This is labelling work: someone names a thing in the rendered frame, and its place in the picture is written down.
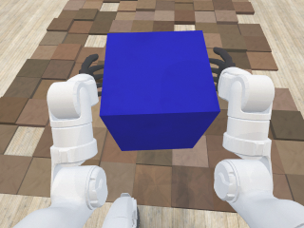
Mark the carton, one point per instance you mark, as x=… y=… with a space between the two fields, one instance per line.
x=158 y=89

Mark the robot right forearm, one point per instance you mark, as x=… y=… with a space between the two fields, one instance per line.
x=250 y=102

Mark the right robot hand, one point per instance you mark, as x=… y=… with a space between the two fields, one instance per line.
x=227 y=62

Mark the left robot hand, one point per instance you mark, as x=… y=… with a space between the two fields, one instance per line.
x=87 y=69

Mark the left robot upper arm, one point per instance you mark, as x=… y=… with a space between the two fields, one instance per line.
x=76 y=192

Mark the left robot thigh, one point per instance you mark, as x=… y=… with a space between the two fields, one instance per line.
x=121 y=213

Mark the right robot upper arm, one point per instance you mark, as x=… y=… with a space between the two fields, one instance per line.
x=247 y=186

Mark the left robot shin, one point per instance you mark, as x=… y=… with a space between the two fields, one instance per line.
x=134 y=224

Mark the robot left forearm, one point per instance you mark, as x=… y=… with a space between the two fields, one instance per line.
x=69 y=108

